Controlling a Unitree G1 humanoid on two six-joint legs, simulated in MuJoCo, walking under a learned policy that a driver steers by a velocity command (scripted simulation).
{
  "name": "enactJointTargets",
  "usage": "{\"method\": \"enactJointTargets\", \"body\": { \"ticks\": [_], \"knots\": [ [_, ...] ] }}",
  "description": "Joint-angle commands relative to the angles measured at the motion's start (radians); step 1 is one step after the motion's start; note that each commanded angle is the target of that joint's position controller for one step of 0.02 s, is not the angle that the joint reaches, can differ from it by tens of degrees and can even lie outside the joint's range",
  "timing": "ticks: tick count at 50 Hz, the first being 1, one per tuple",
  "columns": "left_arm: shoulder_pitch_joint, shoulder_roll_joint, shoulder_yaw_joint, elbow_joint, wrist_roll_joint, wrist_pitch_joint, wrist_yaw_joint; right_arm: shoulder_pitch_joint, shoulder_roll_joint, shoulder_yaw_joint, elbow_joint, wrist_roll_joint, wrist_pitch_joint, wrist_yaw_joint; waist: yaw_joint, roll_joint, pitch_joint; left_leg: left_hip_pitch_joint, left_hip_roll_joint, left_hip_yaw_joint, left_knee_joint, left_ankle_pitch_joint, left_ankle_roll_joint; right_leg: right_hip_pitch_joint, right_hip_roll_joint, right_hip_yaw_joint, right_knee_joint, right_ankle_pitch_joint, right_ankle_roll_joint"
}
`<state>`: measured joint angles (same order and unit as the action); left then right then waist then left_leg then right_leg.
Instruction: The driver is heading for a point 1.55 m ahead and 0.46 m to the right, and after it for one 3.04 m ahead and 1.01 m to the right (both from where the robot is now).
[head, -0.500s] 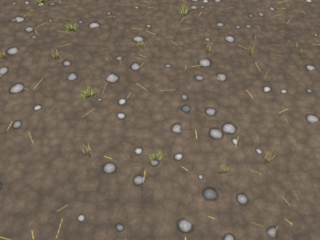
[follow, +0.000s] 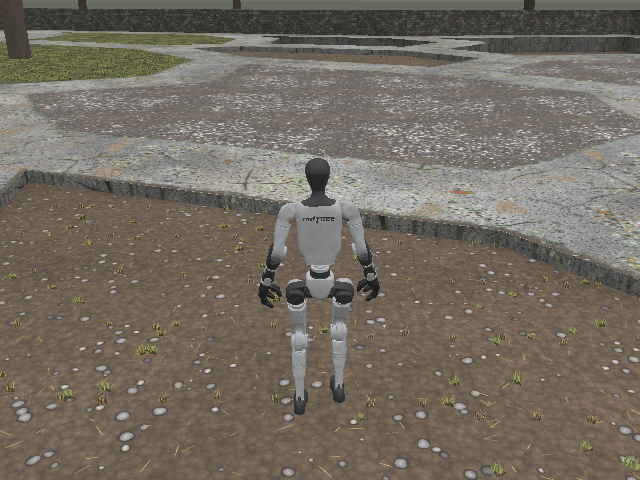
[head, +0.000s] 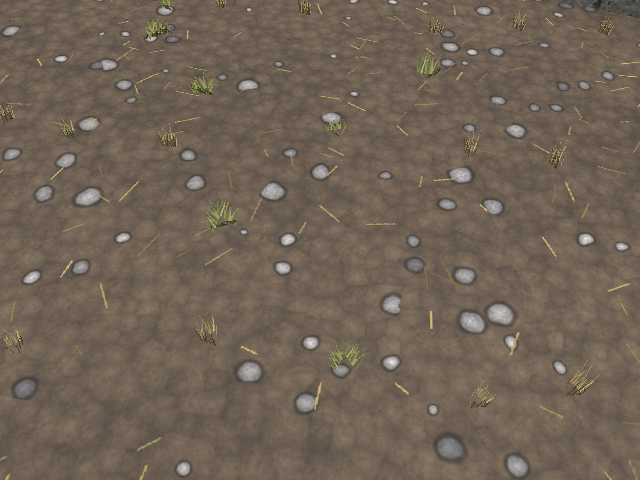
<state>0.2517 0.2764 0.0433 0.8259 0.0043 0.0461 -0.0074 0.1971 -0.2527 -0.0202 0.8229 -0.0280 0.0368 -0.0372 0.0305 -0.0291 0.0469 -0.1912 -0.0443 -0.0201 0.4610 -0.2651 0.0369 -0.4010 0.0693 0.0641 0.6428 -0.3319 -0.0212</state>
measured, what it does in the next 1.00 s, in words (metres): walks ahead, turning right: right foot, then left foot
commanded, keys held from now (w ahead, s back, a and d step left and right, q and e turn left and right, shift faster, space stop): e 0.34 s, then w+e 0.24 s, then w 0.42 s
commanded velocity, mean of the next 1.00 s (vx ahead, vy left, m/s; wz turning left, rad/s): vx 0.22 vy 0.00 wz -0.40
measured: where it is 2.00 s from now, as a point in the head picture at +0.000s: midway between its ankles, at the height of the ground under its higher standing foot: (490, 414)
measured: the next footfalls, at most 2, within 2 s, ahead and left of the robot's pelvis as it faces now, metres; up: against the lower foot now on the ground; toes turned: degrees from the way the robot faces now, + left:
right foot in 0.30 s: +0.00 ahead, -0.12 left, +0.00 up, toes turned -12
left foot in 0.78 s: +0.22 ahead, +0.01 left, +0.00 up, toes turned -26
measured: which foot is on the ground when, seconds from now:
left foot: down 0.00-0.30, up 0.32-0.76, down 0.78-1.00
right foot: up 0.00-0.28, down 0.30-0.80, up 0.82-1.00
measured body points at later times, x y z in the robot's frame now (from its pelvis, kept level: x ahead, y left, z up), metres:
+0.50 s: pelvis +0.00 -0.04 +0.01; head +0.02 -0.07 +0.46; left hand +0.17 +0.21 -0.10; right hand +0.02 -0.34 -0.12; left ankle +0.04 +0.10 -0.67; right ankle -0.04 -0.11 -0.74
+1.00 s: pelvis +0.18 -0.06 +0.01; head +0.20 -0.05 +0.46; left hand +0.38 +0.14 -0.12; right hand +0.10 -0.32 -0.11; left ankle +0.19 +0.03 -0.74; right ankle +0.13 -0.18 -0.67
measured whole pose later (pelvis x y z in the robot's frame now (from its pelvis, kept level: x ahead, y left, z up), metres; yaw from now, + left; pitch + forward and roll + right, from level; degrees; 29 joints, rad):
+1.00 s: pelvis +0.18 -0.06 +0.01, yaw -26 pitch +1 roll +0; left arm 0.26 0.30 0.04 0.81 0.04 -0.03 -0.05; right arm 0.36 -0.24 -0.03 0.86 -0.02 -0.08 0.01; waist -0.01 -0.06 0.00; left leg -0.10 -0.05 0.02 0.30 -0.21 0.06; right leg -0.51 0.00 0.04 1.01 -0.25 -0.05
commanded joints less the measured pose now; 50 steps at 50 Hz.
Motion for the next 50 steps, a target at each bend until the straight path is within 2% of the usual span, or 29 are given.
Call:
{"method": "enactJointTargets", "body": {
  "ticks": [1, 2, 4, 6, 9, 11, 13, 14, 15, 16, 17, 18, 19, 20, 21, 23, 25, 30, 34, 36, 38, 39, 40, 41, 42, 43, 44, 46, 50],
  "knots": [
    [0.011, 0.128, 0.050, -0.055, 0.007, -0.005, 0.007, -0.071, -0.130, -0.032, -0.078, -0.001, -0.022, -0.013, 0.015, 0.115, -0.006, -0.053, 0.335, -0.228, -0.221, 0.300, 0.204, -0.066, -0.007, -0.008, 0.397, -0.160, 0.009],
    [0.035, 0.121, 0.053, -0.047, 0.012, 0.002, 0.005, -0.083, -0.119, -0.028, -0.082, 0.003, -0.027, -0.017, 0.028, 0.128, -0.018, -0.014, 0.307, -0.163, -0.192, 0.404, 0.186, -0.080, -0.019, -0.014, 0.443, -0.131, 0.014],
    [0.030, 0.100, 0.047, -0.049, 0.017, 0.010, -0.006, -0.056, -0.123, -0.029, -0.078, 0.005, -0.030, -0.017, 0.007, 0.159, -0.032, 0.089, 0.269, -0.084, -0.143, 0.529, 0.167, -0.121, -0.033, -0.044, 0.406, -0.118, 0.037],
    [-0.027, 0.085, 0.040, -0.074, 0.011, 0.016, -0.020, -0.001, -0.136, -0.036, -0.064, 0.006, -0.027, -0.014, -0.037, 0.173, -0.046, 0.167, 0.281, -0.067, -0.111, 0.560, 0.170, -0.125, -0.045, -0.064, 0.306, -0.124, 0.053],
    [-0.072, 0.073, 0.031, -0.110, -0.001, 0.023, -0.031, 0.028, -0.179, -0.053, -0.054, 0.002, -0.023, -0.002, -0.070, 0.203, -0.064, 0.175, 0.307, -0.047, -0.073, 0.577, 0.163, -0.023, -0.047, -0.103, 0.142, -0.146, 0.041],
    [-0.070, 0.085, 0.033, -0.121, -0.006, 0.022, -0.031, 0.025, -0.202, -0.063, -0.052, 0.001, -0.021, 0.008, -0.070, 0.217, -0.072, 0.160, 0.320, -0.038, -0.039, 0.593, 0.154, 0.037, -0.036, -0.133, 0.060, -0.144, 0.025],
    [-0.035, 0.081, 0.034, -0.118, -0.003, 0.014, -0.026, 0.003, -0.213, -0.070, -0.053, 0.010, -0.019, 0.013, -0.036, 0.198, -0.077, 0.121, 0.310, -0.002, 0.036, 0.549, 0.117, 0.128, -0.020, -0.159, -0.102, -0.035, 0.004],
    [-0.014, 0.088, 0.035, -0.115, 0.006, 0.003, -0.019, 0.009, -0.211, -0.073, -0.047, 0.014, -0.020, 0.014, -0.010, 0.153, -0.082, 0.060, 0.288, 0.038, 0.112, 0.443, 0.067, 0.215, -0.020, -0.134, -0.246, 0.113, -0.009],
    [0.018, 0.165, 0.054, -0.114, 0.021, -0.012, -0.009, 0.037, -0.181, -0.068, -0.054, 0.010, -0.021, 0.017, -0.002, -0.019, -0.105, -0.098, 0.223, 0.107, 0.307, 0.198, -0.002, 0.355, -0.151, 0.083, -0.345, 0.240, -0.046],
    [0.057, 0.333, 0.092, -0.122, 0.012, -0.021, -0.011, -0.022, -0.089, -0.040, -0.133, 0.007, -0.014, 0.012, 0.004, -0.280, -0.080, -0.382, 0.025, 0.148, 0.477, -0.358, -0.069, 0.411, -0.439, 0.463, -0.330, 0.748, -0.208],
    [0.140, 0.295, 0.093, -0.097, -0.002, -0.022, -0.011, -0.068, -0.125, -0.043, -0.128, 0.000, 0.000, -0.001, 0.061, -0.136, -0.118, -0.380, 0.050, 0.006, 0.633, -0.404, -0.064, 0.409, -0.456, 0.437, -0.303, 0.802, -0.303],
    [0.107, 0.241, 0.079, -0.095, -0.003, -0.018, -0.006, -0.053, -0.135, -0.047, -0.118, 0.008, 0.003, 0.007, 0.026, -0.079, -0.089, -0.399, 0.070, -0.019, 0.673, -0.327, -0.056, 0.386, -0.389, 0.362, -0.316, 0.571, -0.301],
    [0.036, 0.192, 0.066, -0.104, 0.001, -0.009, -0.002, -0.050, -0.151, -0.052, -0.108, 0.010, -0.006, 0.019, -0.003, -0.055, -0.040, -0.409, 0.095, -0.033, 0.625, -0.231, -0.049, 0.340, -0.313, 0.317, -0.363, 0.274, -0.252],
    [-0.006, 0.166, 0.058, -0.115, -0.001, -0.004, 0.002, -0.064, -0.170, -0.059, -0.112, -0.001, -0.014, 0.029, -0.011, -0.084, -0.012, -0.423, 0.101, -0.030, 0.583, -0.167, -0.048, 0.325, -0.264, 0.312, -0.409, 0.056, -0.219],
    [-0.017, 0.150, 0.052, -0.120, 0.002, -0.005, 0.004, -0.054, -0.174, -0.060, -0.102, -0.013, -0.017, 0.041, -0.010, -0.114, -0.008, -0.416, 0.095, -0.018, 0.570, -0.113, -0.055, 0.320, -0.230, 0.309, -0.443, -0.042, -0.212],
    [0.017, 0.161, 0.055, -0.111, 0.003, -0.018, -0.001, -0.053, -0.160, -0.058, -0.098, -0.016, -0.023, 0.056, -0.006, -0.085, -0.009, -0.425, 0.082, -0.009, 0.532, -0.058, -0.068, 0.334, -0.221, 0.325, -0.470, -0.081, -0.218],
    [0.054, 0.177, 0.061, -0.096, 0.006, -0.035, -0.003, -0.073, -0.142, -0.053, -0.102, -0.014, -0.033, 0.060, 0.003, -0.062, -0.005, -0.442, 0.077, -0.009, 0.463, -0.034, -0.081, 0.353, -0.221, 0.335, -0.473, -0.064, -0.228],
    [0.109, 0.189, 0.065, -0.077, 0.013, -0.058, -0.002, -0.142, -0.130, -0.043, -0.124, -0.008, -0.053, 0.061, 0.035, -0.082, 0.006, -0.429, 0.069, -0.008, 0.290, 0.011, -0.094, 0.338, -0.217, 0.363, -0.461, -0.066, -0.238],
    [0.139, 0.182, 0.061, -0.059, 0.018, -0.075, -0.004, -0.172, -0.119, -0.033, -0.141, -0.003, -0.070, 0.064, 0.050, -0.081, 0.012, -0.320, 0.059, 0.014, 0.173, 0.017, -0.070, 0.280, -0.222, 0.366, -0.433, -0.036, -0.226],
    [0.125, 0.184, 0.059, -0.056, 0.018, -0.083, -0.006, -0.141, -0.120, -0.031, -0.140, 0.002, -0.080, 0.061, 0.026, -0.077, 0.019, -0.200, 0.049, 0.023, 0.115, 0.020, -0.044, 0.214, -0.225, 0.373, -0.414, -0.013, -0.207],
    [0.094, 0.178, 0.054, -0.054, 0.012, -0.089, -0.003, -0.022, -0.122, -0.035, -0.108, -0.001, -0.093, 0.050, -0.052, -0.045, 0.010, 0.023, 0.029, 0.038, 0.002, 0.051, -0.020, 0.108, -0.192, 0.350, -0.330, 0.054, -0.168],
    [0.087, 0.147, 0.043, -0.056, 0.010, -0.097, -0.001, 0.080, -0.151, -0.045, -0.081, -0.007, -0.106, 0.039, -0.102, 0.004, -0.031, 0.178, 0.057, -0.014, -0.041, 0.011, -0.002, 0.044, -0.141, 0.306, -0.211, 0.118, -0.137],
    [0.069, 0.072, 0.020, -0.085, -0.005, -0.108, -0.005, 0.206, -0.243, -0.065, -0.069, -0.024, -0.116, 0.024, -0.159, 0.188, -0.114, 0.337, 0.274, -0.301, -0.176, -0.236, 0.057, -0.066, -0.039, 0.162, 0.085, 0.071, -0.085],
    [0.090, 0.079, 0.022, -0.106, 0.001, -0.108, -0.003, 0.269, -0.338, -0.091, -0.034, -0.017, -0.106, 0.027, -0.138, 0.323, -0.122, 0.356, 0.427, -0.694, -0.318, -0.491, 0.151, -0.243, 0.087, 0.061, 0.302, -0.214, -0.068],
    [0.099, 0.132, 0.031, -0.081, 0.021, -0.098, 0.001, 0.215, -0.257, -0.077, -0.036, -0.005, -0.099, 0.034, -0.087, 0.171, -0.018, 0.266, 0.430, -0.680, -0.304, -0.548, 0.169, -0.298, 0.014, 0.100, 0.428, -0.178, -0.082],
    [0.081, 0.127, 0.030, -0.067, 0.026, -0.098, -0.011, 0.149, -0.189, -0.060, -0.054, 0.005, -0.101, 0.040, -0.062, 0.101, 0.033, 0.196, 0.379, -0.568, -0.296, -0.459, 0.158, -0.291, -0.021, 0.100, 0.442, -0.092, -0.085],
    [0.067, 0.114, 0.027, -0.062, 0.025, -0.099, -0.022, 0.106, -0.149, -0.049, -0.061, 0.004, -0.105, 0.043, -0.042, 0.094, 0.040, 0.160, 0.328, -0.455, -0.309, -0.330, 0.139, -0.271, -0.052, 0.080, 0.418, -0.031, -0.077],
    [0.051, 0.102, 0.021, -0.052, 0.041, -0.091, -0.034, 0.108, -0.118, -0.037, -0.047, 0.003, -0.120, 0.040, -0.035, 0.132, 0.015, 0.147, 0.259, -0.307, -0.319, -0.079, 0.121, -0.236, -0.081, 0.030, 0.403, 0.046, -0.049],
    [-0.048, 0.078, 0.008, -0.078, 0.044, -0.083, -0.043, 0.190, -0.122, -0.039, 0.007, 0.021, -0.138, 0.047, -0.043, 0.119, 0.007, 0.178, 0.240, -0.190, -0.333, 0.225, 0.155, -0.301, -0.118, -0.041, 0.369, 0.128, -0.003]
  ]
}}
